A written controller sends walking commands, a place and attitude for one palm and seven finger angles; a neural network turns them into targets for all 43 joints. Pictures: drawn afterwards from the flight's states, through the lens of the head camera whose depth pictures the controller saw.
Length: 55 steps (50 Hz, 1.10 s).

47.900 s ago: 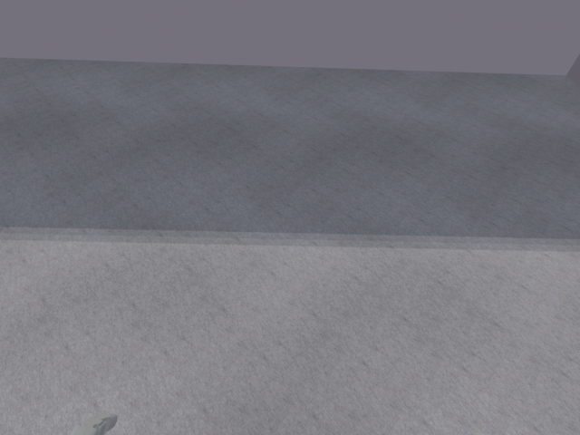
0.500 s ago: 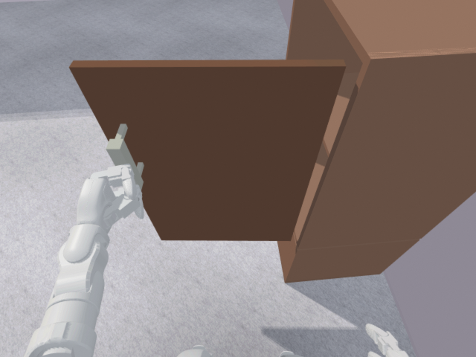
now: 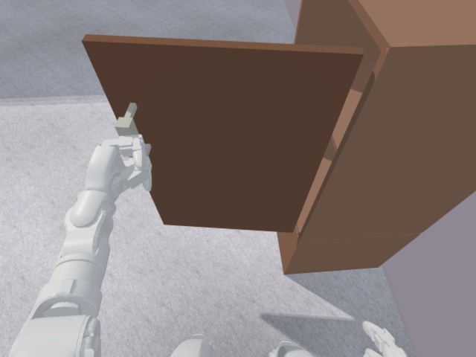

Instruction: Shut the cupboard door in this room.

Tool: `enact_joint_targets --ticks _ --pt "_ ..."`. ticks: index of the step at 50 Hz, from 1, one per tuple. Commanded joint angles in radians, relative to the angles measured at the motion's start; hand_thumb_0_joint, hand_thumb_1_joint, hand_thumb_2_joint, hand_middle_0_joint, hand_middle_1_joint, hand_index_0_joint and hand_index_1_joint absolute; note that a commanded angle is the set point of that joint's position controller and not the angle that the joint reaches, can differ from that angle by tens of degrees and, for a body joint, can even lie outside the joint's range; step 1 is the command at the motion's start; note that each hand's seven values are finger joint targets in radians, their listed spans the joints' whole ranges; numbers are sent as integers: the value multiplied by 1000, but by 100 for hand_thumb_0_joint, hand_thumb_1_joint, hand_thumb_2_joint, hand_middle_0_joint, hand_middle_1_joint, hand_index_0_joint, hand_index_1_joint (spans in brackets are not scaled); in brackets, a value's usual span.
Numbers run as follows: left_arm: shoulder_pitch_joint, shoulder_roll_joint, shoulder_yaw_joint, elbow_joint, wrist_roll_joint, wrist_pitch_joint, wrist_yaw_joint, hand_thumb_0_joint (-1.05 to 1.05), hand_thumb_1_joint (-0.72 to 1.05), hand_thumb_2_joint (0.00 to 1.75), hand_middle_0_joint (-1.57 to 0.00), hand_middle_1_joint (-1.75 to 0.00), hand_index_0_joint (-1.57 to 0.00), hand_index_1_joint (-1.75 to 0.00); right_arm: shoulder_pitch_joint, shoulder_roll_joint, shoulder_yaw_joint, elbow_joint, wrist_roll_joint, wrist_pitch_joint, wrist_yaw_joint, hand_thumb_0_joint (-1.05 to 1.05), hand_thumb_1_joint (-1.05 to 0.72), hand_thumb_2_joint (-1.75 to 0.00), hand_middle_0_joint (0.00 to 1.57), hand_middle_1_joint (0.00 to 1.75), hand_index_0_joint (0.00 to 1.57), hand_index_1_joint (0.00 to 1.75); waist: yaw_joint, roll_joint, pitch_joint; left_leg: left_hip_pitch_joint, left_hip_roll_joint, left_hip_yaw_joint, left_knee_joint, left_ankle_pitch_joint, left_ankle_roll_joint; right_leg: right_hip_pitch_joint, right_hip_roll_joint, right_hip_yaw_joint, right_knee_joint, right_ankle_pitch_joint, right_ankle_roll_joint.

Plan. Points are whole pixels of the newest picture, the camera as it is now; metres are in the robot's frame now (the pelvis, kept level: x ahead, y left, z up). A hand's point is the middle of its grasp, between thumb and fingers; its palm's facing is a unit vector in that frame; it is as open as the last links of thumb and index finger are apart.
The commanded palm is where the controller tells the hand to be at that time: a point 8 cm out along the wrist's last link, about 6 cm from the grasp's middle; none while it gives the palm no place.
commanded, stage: push the door shut along its arc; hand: left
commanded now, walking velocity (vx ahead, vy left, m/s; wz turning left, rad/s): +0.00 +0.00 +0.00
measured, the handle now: (137, 138) +0.48 +0.20 +0.07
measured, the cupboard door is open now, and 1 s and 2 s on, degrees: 82 66 52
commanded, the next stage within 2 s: pull the fist back off the door in 1.54 s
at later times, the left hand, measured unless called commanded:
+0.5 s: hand (161, 144) +0.46 +0.15 +0.08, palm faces -0.22 -0.98 -0.03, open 3.1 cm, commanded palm +0.46 +0.20 +0.08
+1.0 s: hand (194, 117) +0.53 +0.10 +0.08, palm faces -0.34 -0.94 -0.01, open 3.0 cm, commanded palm +0.53 +0.15 +0.08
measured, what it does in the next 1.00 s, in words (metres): stands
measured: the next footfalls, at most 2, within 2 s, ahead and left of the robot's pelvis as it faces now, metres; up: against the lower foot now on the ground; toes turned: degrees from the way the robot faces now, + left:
none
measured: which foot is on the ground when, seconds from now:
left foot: down 0.00-1.00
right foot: down 0.00-1.00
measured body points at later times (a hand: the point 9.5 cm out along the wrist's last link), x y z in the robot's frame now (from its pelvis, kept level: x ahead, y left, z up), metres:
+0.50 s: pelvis +0.00 +0.01 -0.01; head +0.09 +0.01 +0.43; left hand +0.46 +0.21 +0.08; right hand +0.04 -0.26 -0.12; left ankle +0.03 +0.10 -0.69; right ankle +0.01 -0.11 -0.69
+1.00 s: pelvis +0.00 +0.00 -0.03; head +0.13 +0.01 +0.40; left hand +0.54 +0.15 +0.08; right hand +0.00 -0.27 -0.14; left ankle +0.03 +0.10 -0.69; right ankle +0.01 -0.11 -0.69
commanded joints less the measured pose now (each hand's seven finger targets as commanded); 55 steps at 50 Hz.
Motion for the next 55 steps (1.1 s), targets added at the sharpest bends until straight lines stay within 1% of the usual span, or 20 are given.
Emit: enact_joint_targets --ticks 1,3,4,5,10,14,15,19,20,27,31,34,36,37,40,43,48,51,53,55 --pt "-536 163 5 -159 -8 -54 -26 0 90 90 -130 -150 -130 -150 50 -159 -62 -94 5 -37 -14 0 -90 -90 20 30 20 30 -63 34 -341 241 -4 -70 -125 146 -3 35 12 45 -112 190 -6" --pt "-564 166 8 -106 -7 -49 -34 0 90 90 -130 -150 -130 -150 66 -163 -64 -84 4 -34 -14 0 -90 -90 20 30 20 30 -66 29 -345 250 -1 -80 -121 152 -6 10 15 40 -109 187 -9" --pt "-600 139 -20 -98 -8 -50 -41 0 90 90 -130 -150 -130 -150 71 -163 -63 -81 3 -35 -13 0 -90 -90 20 30 20 30 -77 25 -352 253 -2 -81 -116 158 -4 0 15 37 -106 190 -7" --pt "-607 172 6 -72 -6 -49 -43 0 90 90 -130 -150 -130 -150 81 -168 -66 -76 2 -34 -14 0 -90 -90 20 30 20 30 -73 18 -356 248 -2 -81 -109 166 -2 1 15 39 -103 195 -10" --pt "-643 222 48 -17 -6 -67 -63 0 90 90 -130 -150 -130 -150 109 -179 -69 -69 -3 -26 -10 0 -90 -90 20 30 20 30 -69 1 -401 241 -1 -85 -96 201 -3 8 18 36 -86 216 -12" --pt "-699 231 45 34 2 -68 -75 0 90 90 -130 -150 -130 -150 119 -178 -65 -66 -2 -16 -5 0 -90 -90 20 30 20 30 -84 19 -384 209 -2 -76 -89 181 0 -10 19 44 -87 204 -8" --pt "-721 266 71 38 6 -73 -75 0 90 90 -130 -150 -130 -150 131 -186 -67 -62 -5 -13 -7 0 -90 -90 20 30 20 30 -83 -5 -401 202 -1 -84 -85 189 1 0 21 39 -77 209 -10" --pt "-754 261 54 46 15 -81 -93 0 90 90 -130 -150 -130 -150 144 -187 -70 -61 -5 -7 -3 0 -90 -90 20 30 20 30 -91 47 -426 237 3 -87 -76 212 -2 -36 24 40 -72 214 -12" --pt "-765 253 44 55 14 -81 -99 0 90 90 -130 -150 -130 -150 149 -189 -70 -61 -5 -6 -3 0 -90 -90 20 30 20 30 -97 65 -430 247 2 -87 -69 223 0 -51 26 39 -69 214 -13" --pt "-888 274 39 128 18 -69 -123 0 90 90 -130 -150 -130 -150 174 -201 -68 -35 -5 1 -5 0 -90 -90 20 30 20 30 -137 49 -410 215 9 -101 -52 191 2 -108 28 39 -65 184 -11" --pt "-943 270 26 141 24 -66 -135 0 90 90 -130 -150 -130 -150 187 -205 -69 -25 -10 -2 -3 0 -90 -90 20 30 20 30 -148 83 -458 250 11 -113 -31 216 2 -152 30 36 -52 182 -13" --pt "-989 254 8 170 28 -52 -142 0 90 90 -130 -150 -130 -150 198 -205 -68 -15 -13 -3 -1 0 -90 -90 20 30 20 30 -168 84 -452 241 14 -118 -21 202 3 -183 31 34 -48 166 -12" --pt "-970 309 58 216 29 -39 -141 0 90 90 -130 -150 -130 -150 209 -212 -67 -17 -13 0 -1 0 -90 -90 20 30 20 30 -157 69 -456 221 14 -120 -16 220 2 -172 33 31 -38 176 -14" --pt "-1001 305 50 219 32 -33 -138 0 90 90 -130 -150 -130 -150 212 -211 -65 -18 -13 2 0 0 -90 -90 20 30 20 30 -171 63 -456 208 14 -116 -11 219 6 -177 32 33 -38 180 -11" --pt "-1054 307 48 224 44 -28 -130 0 90 90 -130 -150 -130 -150 225 -209 -62 -18 -18 2 1 0 -90 -90 20 30 20 30 -180 76 -468 198 12 -118 9 231 10 -196 35 34 -25 183 -11" --pt "-1057 415 130 233 57 -22 -128 0 90 90 -130 -150 -130 -150 239 -214 -62 -24 -21 7 2 0 -90 -90 20 30 20 30 -167 69 -523 163 12 -105 30 262 12 -137 36 48 -13 231 -9" --pt "-1049 467 155 276 84 -5 -143 0 90 90 -130 -150 -130 -150 257 -209 -57 -40 -24 20 6 0 -90 -90 20 30 20 30 -164 73 -547 95 9 -85 62 298 15 -90 41 61 7 299 -3" --pt "-1076 407 106 262 88 0 -160 0 90 90 -130 -150 -130 -150 266 -204 -63 -40 -25 27 7 0 -90 -90 20 30 20 30 -182 82 -561 130 11 -87 72 332 15 -120 45 54 11 321 -1" --pt "-1100 409 100 258 85 12 -170 0 90 90 -130 -150 -130 -150 275 -211 -67 -33 -26 31 7 0 -90 -90 20 30 20 30 -193 84 -551 131 12 -88 77 324 17 -134 47 56 4 315 -1" --pt "-1134 366 67 250 72 19 -185 0 90 90 -130 -150 -130 -150 282 -209 -67 -27 -28 29 5 0 -90 -90 20 30 20 30 -204 97 -550 162 8 -92 76 342 19 -155 50 47 2 318 -5"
